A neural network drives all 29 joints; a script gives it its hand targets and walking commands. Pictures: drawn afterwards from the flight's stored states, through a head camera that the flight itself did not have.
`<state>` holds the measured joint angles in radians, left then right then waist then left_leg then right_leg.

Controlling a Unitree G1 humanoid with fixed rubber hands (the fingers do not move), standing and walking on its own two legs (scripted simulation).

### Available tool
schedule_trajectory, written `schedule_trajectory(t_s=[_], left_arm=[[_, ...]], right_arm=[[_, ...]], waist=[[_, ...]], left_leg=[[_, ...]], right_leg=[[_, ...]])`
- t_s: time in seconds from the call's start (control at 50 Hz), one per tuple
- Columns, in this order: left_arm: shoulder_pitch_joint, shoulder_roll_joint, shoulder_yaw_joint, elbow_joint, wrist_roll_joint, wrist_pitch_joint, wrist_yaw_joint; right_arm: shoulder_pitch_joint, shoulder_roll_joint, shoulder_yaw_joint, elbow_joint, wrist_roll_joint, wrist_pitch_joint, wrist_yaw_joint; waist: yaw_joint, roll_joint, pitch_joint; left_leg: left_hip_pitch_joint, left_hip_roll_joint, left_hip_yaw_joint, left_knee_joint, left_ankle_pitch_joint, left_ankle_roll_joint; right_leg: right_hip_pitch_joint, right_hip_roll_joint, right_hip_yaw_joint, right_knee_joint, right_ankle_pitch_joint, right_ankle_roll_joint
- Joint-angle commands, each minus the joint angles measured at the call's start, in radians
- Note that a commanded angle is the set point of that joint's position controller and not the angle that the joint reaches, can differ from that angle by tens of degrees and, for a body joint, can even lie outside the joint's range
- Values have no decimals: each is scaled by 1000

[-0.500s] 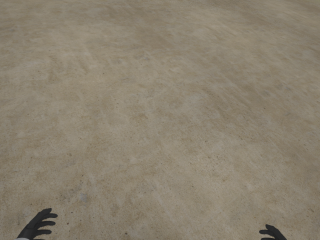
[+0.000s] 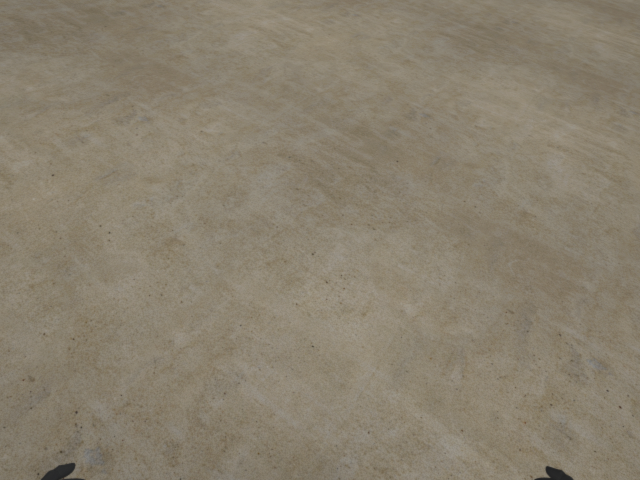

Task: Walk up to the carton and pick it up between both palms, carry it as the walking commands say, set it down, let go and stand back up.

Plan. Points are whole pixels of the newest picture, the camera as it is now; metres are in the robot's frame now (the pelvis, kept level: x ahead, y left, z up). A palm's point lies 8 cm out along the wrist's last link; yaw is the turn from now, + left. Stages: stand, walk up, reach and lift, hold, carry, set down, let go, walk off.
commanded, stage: walk up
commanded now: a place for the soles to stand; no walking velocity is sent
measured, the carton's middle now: out of the picture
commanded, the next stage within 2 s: none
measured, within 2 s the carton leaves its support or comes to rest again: neither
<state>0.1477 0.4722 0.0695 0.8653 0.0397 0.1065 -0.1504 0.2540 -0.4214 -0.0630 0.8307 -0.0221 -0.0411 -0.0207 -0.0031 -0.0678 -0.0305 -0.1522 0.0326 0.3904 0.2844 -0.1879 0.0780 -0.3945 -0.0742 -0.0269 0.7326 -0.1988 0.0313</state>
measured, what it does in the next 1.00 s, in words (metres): steps to the right, turning right: right foot, then left foot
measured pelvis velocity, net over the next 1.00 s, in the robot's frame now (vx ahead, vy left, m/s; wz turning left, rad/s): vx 0.01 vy -0.26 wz -0.65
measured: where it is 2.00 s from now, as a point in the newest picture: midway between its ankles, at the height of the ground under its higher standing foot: outside the picture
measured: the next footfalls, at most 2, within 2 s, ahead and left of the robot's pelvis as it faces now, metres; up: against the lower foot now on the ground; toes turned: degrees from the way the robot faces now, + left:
right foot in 0.20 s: +0.06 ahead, -0.23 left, +0.00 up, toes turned -8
left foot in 0.56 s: +0.15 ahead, -0.11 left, +0.00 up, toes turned -15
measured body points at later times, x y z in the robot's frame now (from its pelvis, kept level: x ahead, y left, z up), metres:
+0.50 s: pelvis +0.01 -0.13 -0.01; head +0.03 -0.12 +0.44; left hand +0.19 +0.17 -0.11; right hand +0.10 -0.50 -0.07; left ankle +0.09 -0.08 -0.72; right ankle +0.02 -0.22 -0.75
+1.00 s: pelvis +0.01 -0.26 -0.01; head +0.01 -0.25 +0.44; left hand +0.37 -0.09 -0.06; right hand -0.17 -0.62 -0.08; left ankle +0.11 -0.11 -0.75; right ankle -0.07 -0.41 -0.73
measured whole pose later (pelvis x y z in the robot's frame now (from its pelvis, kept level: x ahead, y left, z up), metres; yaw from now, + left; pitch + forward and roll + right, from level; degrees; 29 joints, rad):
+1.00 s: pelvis +0.01 -0.26 -0.01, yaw -37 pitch +3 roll +1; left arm 0.08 0.55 0.11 0.78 0.02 0.07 -0.20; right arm 0.24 -0.55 -0.12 0.96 -0.04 -0.06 0.01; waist -0.03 -0.04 -0.09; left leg -0.22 0.23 0.34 0.42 -0.19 -0.04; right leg -0.43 -0.16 -0.04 0.67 -0.22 0.02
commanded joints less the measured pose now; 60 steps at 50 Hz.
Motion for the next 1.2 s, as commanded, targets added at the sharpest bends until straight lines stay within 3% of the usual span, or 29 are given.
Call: schedule_trajectory(t_s=[0.0,0.08,0.12,0.14,0.16,0.18,0.2,0.24,0.32,0.38,0.42,0.46,0.48,0.5,0.52,0.56,0.58,0.6,0.64,0.78,0.9,0.94,0.96,0.98,1.0,1.04,1.08,1.16,1.18], left_arm=[[-126,150,52,-119,4,-30,10],[-151,146,57,-134,8,-42,4],[-79,174,72,-106,11,-52,1],[-46,177,74,-107,13,-59,2],[14,212,90,-78,22,-62,6],[72,259,108,-53,19,-63,11],[54,341,123,-78,22,-57,16],[-36,289,111,-124,11,-46,31],[-62,210,78,-172,5,-66,31],[-24,188,71,-178,5,-68,18],[-91,175,68,-220,9,-69,6],[-192,141,49,-257,-6,-62,1],[-222,72,28,-265,-14,-62,1],[-191,16,8,-281,2,-69,6],[-111,131,41,-230,21,-63,9],[21,180,60,-170,14,-60,3],[45,182,49,-169,18,-58,-2],[59,190,45,-175,15,-52,-11],[-68,191,51,-181,16,-61,-24],[-135,185,58,-180,-4,-41,-54],[-142,167,59,-165,-18,-59,-48],[-58,175,68,-117,-16,-72,-28],[18,243,86,-68,2,-79,-11],[64,360,123,-56,17,-84,4],[29,414,132,-80,14,-81,18],[39,337,105,-88,-12,-70,41],[-2,312,97,-99,-15,-76,42],[-75,226,63,-182,-3,-86,13],[-65,215,58,-191,-3,-94,7]], right_arm=[[-14,-294,-76,-52,16,-16,-12],[-43,-336,-85,-53,12,-29,-4],[-125,-323,-74,-60,19,-34,7],[-140,-328,-73,-59,15,-34,11],[-177,-291,-60,-61,20,-33,15],[-186,-252,-48,-70,26,-33,17],[-178,-232,-32,-78,29,-23,14],[-198,-258,-29,-55,35,-32,18],[-107,-246,-48,-8,54,-34,11],[-111,-237,-45,-14,37,-43,-3],[-40,-232,-52,17,29,-41,1],[81,-266,-61,51,36,-48,-11],[159,-322,-82,56,20,-49,-15],[163,-428,-103,37,0,-48,-32],[-17,-391,-102,-13,9,-46,-35],[-186,-325,-71,-42,9,-54,-39],[-133,-311,-62,-42,19,-61,-44],[-157,-307,-71,-38,27,-59,-43],[-77,-323,-79,-4,10,-57,-25],[-100,-387,-111,10,-24,-49,7],[-102,-409,-117,67,-17,-37,24],[-114,-379,-104,71,4,-26,37],[-113,-332,-84,74,9,-16,41],[-102,-269,-55,20,33,-21,39],[-118,-274,-32,11,41,-22,30],[-138,-311,-36,29,46,-31,18],[-74,-279,-37,75,54,-43,16],[-33,-307,-67,84,34,-40,12],[-48,-292,-68,81,25,-40,7]], waist=[[-31,40,-115],[-18,107,-73],[37,106,-96],[74,103,-96],[103,15,-104],[139,-77,-104],[164,-302,-38],[102,-97,-30],[36,-40,-58],[25,-15,-75],[-12,-30,-138],[-98,4,-125],[-139,153,-147],[-150,377,-221],[-76,206,-163],[60,123,-61],[58,142,-98],[66,86,-123],[-5,145,-84],[-13,219,30],[18,246,-64],[73,150,-138],[101,-26,-106],[139,-284,-64],[114,-352,-21],[101,-163,8],[74,-194,-74],[5,-193,-101],[24,-149,-115]], left_leg=[[286,411,-281,37,214,13],[223,486,-308,34,158,131],[79,454,-267,102,59,137],[-27,377,-210,150,-31,85],[-138,291,-160,265,-71,30],[-308,151,-79,434,-191,-21],[-535,18,-110,568,-430,-80],[-531,42,-290,693,-390,-84],[-484,4,-295,598,-190,-80],[-442,-35,-340,492,-165,-60],[-251,-50,-359,430,-136,-44],[63,0,-416,210,9,-3],[209,107,-553,3,-118,43],[246,420,-868,-140,-330,76],[104,518,-865,-177,-388,78],[-42,404,-633,-109,-237,71],[26,363,-569,-91,-196,46],[20,345,-527,-38,-114,85],[-30,316,-472,-74,-192,82],[-139,347,-272,-164,-288,77],[-68,317,-162,-36,-215,68],[-7,267,-94,190,-113,39],[-146,168,-63,428,-158,3],[-450,73,-110,609,-373,-47],[-637,27,-201,679,-455,-96],[-677,64,-308,691,-362,-104],[-629,34,-279,634,-208,-125],[-400,-30,-291,454,-95,-100],[-382,-27,-294,405,-77,-96]], right_leg=[[-186,-69,75,-135,-36,-21],[-226,-70,66,-106,-87,-8],[-103,-66,51,-169,-19,-32],[17,-53,71,-240,10,-67],[137,-24,97,-276,-2,-113],[246,-65,242,-392,-88,-204],[292,-133,453,-556,-79,-308],[259,-140,432,-529,79,-371],[272,-36,295,-452,302,-286],[301,-77,413,-500,284,-241],[148,-68,400,-506,161,-281],[-133,0,323,-445,-50,-227],[-267,114,192,-289,-83,-150],[-379,168,155,44,-153,-81],[-385,79,209,218,-113,-34],[-299,47,202,315,-3,8],[-296,32,154,327,26,3],[-260,15,153,294,22,21],[-212,-36,93,206,3,16],[-232,-79,-20,205,6,23],[-22,-53,-67,-67,-38,-15],[82,10,-85,-296,-64,-45],[237,15,6,-392,-156,-83],[348,-120,320,-485,-111,-186],[395,-186,476,-499,26,-281],[422,-135,392,-490,90,-286],[456,-64,275,-408,380,-276],[345,-5,279,-458,250,-241],[374,-26,312,-453,301,-249]])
